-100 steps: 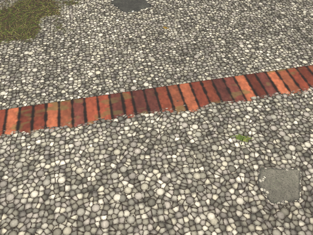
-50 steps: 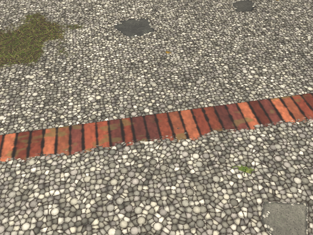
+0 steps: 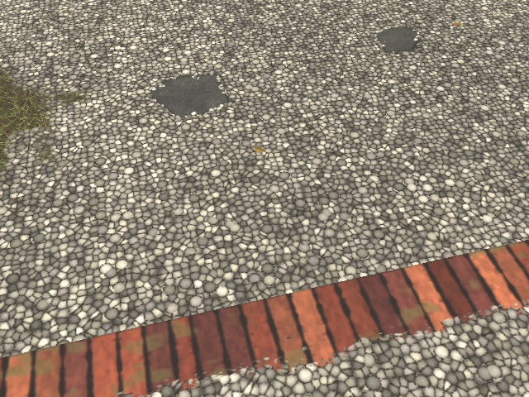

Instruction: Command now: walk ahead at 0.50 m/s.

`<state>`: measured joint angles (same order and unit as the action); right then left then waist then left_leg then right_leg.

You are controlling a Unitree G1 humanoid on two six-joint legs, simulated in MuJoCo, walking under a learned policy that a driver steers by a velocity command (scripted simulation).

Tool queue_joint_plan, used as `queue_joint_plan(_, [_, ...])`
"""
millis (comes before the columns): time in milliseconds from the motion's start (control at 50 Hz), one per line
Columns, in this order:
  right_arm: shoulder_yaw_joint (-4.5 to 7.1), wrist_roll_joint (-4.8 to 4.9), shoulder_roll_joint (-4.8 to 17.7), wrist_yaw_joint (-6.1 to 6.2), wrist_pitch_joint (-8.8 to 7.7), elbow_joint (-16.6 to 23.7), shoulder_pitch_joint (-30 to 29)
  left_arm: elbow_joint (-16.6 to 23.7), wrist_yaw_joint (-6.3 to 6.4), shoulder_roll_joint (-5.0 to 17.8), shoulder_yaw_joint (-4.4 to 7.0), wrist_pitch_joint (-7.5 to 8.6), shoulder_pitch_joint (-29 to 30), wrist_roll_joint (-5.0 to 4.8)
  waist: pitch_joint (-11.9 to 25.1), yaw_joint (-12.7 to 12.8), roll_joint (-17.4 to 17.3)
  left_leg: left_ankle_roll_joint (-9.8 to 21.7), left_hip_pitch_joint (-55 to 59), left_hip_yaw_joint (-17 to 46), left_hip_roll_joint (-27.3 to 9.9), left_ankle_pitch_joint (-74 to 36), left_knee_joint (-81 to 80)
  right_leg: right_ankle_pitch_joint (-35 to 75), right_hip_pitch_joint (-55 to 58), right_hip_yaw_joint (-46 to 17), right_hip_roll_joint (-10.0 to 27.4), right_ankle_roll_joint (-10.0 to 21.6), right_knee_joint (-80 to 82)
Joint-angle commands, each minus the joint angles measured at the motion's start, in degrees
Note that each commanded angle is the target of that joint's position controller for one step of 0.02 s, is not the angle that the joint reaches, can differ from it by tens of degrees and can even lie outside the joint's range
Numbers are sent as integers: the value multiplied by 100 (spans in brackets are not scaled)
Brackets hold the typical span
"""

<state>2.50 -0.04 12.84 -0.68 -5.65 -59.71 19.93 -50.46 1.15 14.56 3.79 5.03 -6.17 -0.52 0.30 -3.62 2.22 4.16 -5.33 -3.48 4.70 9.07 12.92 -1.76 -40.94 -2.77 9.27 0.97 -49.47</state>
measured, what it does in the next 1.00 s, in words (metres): walks ahead, turning left: right foot, then left foot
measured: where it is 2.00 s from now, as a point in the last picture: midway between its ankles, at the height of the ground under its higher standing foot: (213, 287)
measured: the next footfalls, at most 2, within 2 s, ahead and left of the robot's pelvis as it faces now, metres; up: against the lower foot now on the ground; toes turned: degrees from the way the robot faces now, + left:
right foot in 0.22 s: +0.31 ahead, -0.17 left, +0.00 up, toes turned -3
left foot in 0.80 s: +0.58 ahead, +0.11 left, +0.00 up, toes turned +20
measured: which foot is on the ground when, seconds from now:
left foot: down 0.00-0.24, up 0.26-0.78, down 0.80-1.00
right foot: up 0.00-0.20, down 0.22-0.80, up 0.82-1.00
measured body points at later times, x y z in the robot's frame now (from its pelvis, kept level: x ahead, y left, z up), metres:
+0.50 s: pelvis +0.28 -0.08 +0.00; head +0.29 -0.09 +0.45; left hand +0.28 +0.18 -0.14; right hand +0.41 -0.34 -0.13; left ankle +0.37 +0.11 -0.66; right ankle +0.27 -0.16 -0.75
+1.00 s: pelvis +0.55 +0.03 -0.01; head +0.57 +0.05 +0.44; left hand +0.59 +0.35 -0.11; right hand +0.73 -0.19 -0.12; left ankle +0.54 +0.09 -0.75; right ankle +0.64 -0.13 -0.67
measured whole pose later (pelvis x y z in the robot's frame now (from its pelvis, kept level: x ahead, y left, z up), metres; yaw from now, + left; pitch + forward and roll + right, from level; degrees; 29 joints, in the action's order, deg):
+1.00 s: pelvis +0.55 +0.03 -0.01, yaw +24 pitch +2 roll +0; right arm 5.0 0.8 14.3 -1.1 -3.5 -47.1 15.4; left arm -46.4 0.8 16.2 4.3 7.0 -6.0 0.1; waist -2.2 -1.5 1.3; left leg 6.7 -14.4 1.5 6.9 8.9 22.1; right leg -17.8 -32.9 -3.7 6.4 -1.0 -60.3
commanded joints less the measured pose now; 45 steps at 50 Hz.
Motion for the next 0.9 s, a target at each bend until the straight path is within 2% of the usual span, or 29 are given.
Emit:
queue_joint_plan(20, [149,64,919,75,-62,333,-87,316,-59,156,-9,47,363,-16,-340,91,-467,781,-448,780,-1456,-783,-704,775,353,207,-174,-54,995])
queue_joint_plan(100, [177,112,979,77,21,172,339,545,-201,186,-64,79,1019,-84,-494,-133,-512,749,272,797,-1714,-691,-379,511,298,278,-336,-12,1682])
queue_joint_plan(140, [211,119,1032,93,83,129,385,642,-277,280,-54,119,1093,-95,-500,-65,-576,678,627,886,-1922,-851,-124,89,371,267,-395,129,1906])
queue_joint_plan(160, [231,122,1077,102,114,130,341,638,-300,364,-28,139,957,-97,-433,51,-639,622,734,911,-1988,-1138,48,-125,609,299,-458,210,2004])
queue_joint_plan(180, [247,120,1128,107,145,161,217,573,-307,485,28,158,634,-92,-253,274,-711,547,762,848,-1961,-1896,408,-281,1122,423,-607,309,2101])
queue_joint_plan(200, [224,113,1067,109,177,201,91,349,-293,687,149,169,-103,-69,175,665,-663,418,665,621,-1711,-2833,1267,-285,2097,585,-806,452,2211])
queue_joint_plan(220, [127,60,822,100,179,303,76,54,-243,1067,302,182,-1242,-11,964,1087,-399,231,-208,402,-1377,-2551,2747,-139,3842,107,-375,744,2018])
queue_joint_plan(240, [-68,42,171,53,79,391,672,-90,-220,1684,455,149,-2032,89,1888,1023,913,-217,-2650,11,-430,-265,5154,-848,6271,-2335,1184,1575,2278])
queue_joint_plan(260, [-56,140,297,30,-63,307,658,-104,-235,1274,327,137,-2151,75,2344,1084,1193,-162,-3434,978,-197,2301,6120,-1331,6488,-3855,1585,1739,3115])
queue_joint_plan(280, [114,314,869,31,-118,439,141,-50,-230,919,207,156,-1695,48,1462,1022,801,-42,-3917,1178,-512,2031,6523,-1413,5779,-3006,1395,1387,3172])
queue_joint_plan(300, [133,331,907,65,-113,547,-212,73,-225,700,128,162,-1156,41,905,841,487,5,-3870,1010,-837,1489,6357,-1093,4899,-2115,1189,1164,3294])
queue_joint_plan(320, [164,264,828,111,-59,552,-368,103,-247,481,62,175,-751,54,491,660,216,-13,-3629,948,-1044,1047,5981,-843,4121,-1479,933,1022,3549])
queue_joint_plan(360, [211,226,586,125,137,473,-125,37,-266,271,20,215,-489,132,177,346,418,-27,-2996,977,-1264,557,5534,-553,3283,-650,588,836,3925])
queue_joint_plan(400, [218,238,400,120,263,468,-66,-84,-232,356,57,247,-617,162,23,261,317,-54,-3023,976,-1253,252,5414,-42,3084,-139,517,872,4099])
queue_joint_plan(440, [255,207,416,129,313,601,-345,-164,-161,473,99,256,-745,187,-132,272,188,-99,-3419,1100,-1226,-203,5066,313,3185,183,535,893,4180])
queue_joint_plan(500, [281,149,402,76,292,794,-776,-226,-53,524,113,226,-874,191,-266,332,132,-165,-3727,1111,-1144,-963,4210,501,3420,601,520,830,4249])
queue_joint_plan(580, [209,103,265,-72,281,1096,-1518,-301,44,639,142,166,-1137,133,-529,564,18,-132,-3700,615,-1104,-1479,3161,554,3710,1104,559,724,4325])
queue_joint_plan(660, [155,126,206,-230,264,1517,-2203,-410,74,767,209,30,-1493,53,-741,762,-74,7,-4042,270,-1036,-1032,2555,1077,4583,1367,800,698,3975])
queue_joint_plan(700, [169,147,247,-304,264,1679,-2249,-385,83,871,251,-40,-1421,2,-673,656,34,140,-3757,-4,-890,-530,2398,2032,4791,1531,865,634,3596])
queue_joint_plan(720, [209,153,338,-322,269,1721,-2137,-342,96,964,277,-68,-1324,-15,-518,537,156,240,-3366,-207,-708,-247,2373,3039,4832,1618,854,582,3269])
queue_joint_plan(740, [274,163,472,-325,281,1730,-1895,-309,112,1057,302,-102,-1261,-36,-281,360,302,359,-2880,-399,-482,58,2420,4057,4866,1668,845,527,2789])
queue_joint_plan(760, [388,190,698,-316,287,1646,-1328,-272,121,1134,316,-143,-1166,-44,62,24,385,503,-2102,-514,-237,241,2389,4733,4767,1723,778,455,1964])
queue_joint_plan(780, [577,201,1045,-256,286,1433,-410,-221,118,1147,299,-161,-1032,-68,568,-477,284,727,-693,-444,-13,-146,1932,4432,4253,1820,541,270,723])
queue_joint_plan(800, [774,166,1616,-115,338,1270,382,-75,115,986,234,-107,-1068,46,1121,-708,-462,1099,1061,1075,-915,-63,1796,2175,2700,1816,239,2,-1172])
queue_joint_plan(820, [796,191,2009,-94,297,1439,79,249,-1,150,-11,111,-1490,112,1731,34,-1731,2302,2783,4554,-2283,713,916,-2966,269,928,-1163,-333,-3294])
queue_joint_plan(840, [631,88,1544,-110,267,1454,359,423,-111,606,61,399,-814,-144,2051,-359,-1076,2152,2949,5031,-2381,954,269,-2991,-404,-281,-1030,-120,-3570])
queue_joint_plan(860, [544,58,1192,-101,203,1450,152,568,-144,744,93,499,-368,-302,1285,-331,-850,1831,2374,4042,-2189,467,316,-2559,-708,-269,-735,56,-3257])
queue_joint_plan(880, [479,95,972,-121,143,1535,-315,522,-99,694,93,509,-362,-207,736,11,-237,1585,1375,3247,-1904,-242,344,-2123,-410,-254,-447,83,-2617])
queue_joint_plan(900, [413,105,762,-109,123,1631,-707,449,-41,790,166,447,-385,-27,522,232,-153,1409,594,2676,-1664,-795,312,-1920,64,-226,-261,35,-2077])
Over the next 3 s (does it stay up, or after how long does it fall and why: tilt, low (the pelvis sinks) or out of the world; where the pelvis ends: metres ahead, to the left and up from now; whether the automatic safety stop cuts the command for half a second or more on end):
stays up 0.90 0.12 -0.06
